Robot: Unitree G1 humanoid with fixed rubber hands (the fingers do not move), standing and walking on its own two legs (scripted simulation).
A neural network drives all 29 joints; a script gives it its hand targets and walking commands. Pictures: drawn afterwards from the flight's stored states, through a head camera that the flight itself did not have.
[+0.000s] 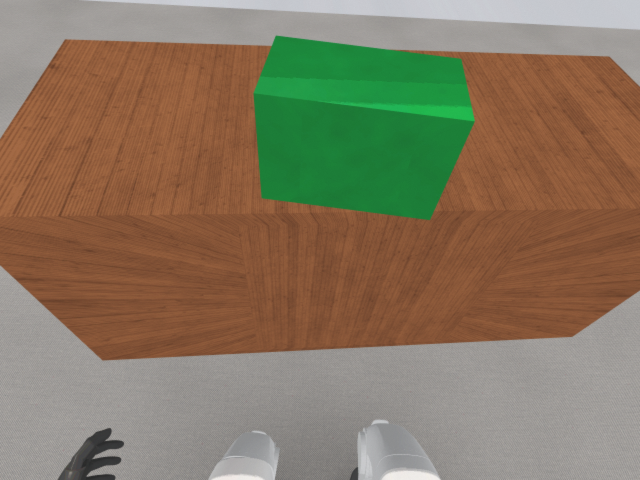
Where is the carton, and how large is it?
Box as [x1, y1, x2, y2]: [254, 36, 474, 219]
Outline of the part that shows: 275,36 254,91 254,105 262,197 429,219 474,121 461,60 458,58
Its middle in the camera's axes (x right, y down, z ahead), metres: +0.06 -0.18 +0.66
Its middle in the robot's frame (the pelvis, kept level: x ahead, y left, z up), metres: +0.63 -0.04 +0.05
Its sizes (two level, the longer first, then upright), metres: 0.305 0.169 0.210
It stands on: a pedestal, 0.65 m high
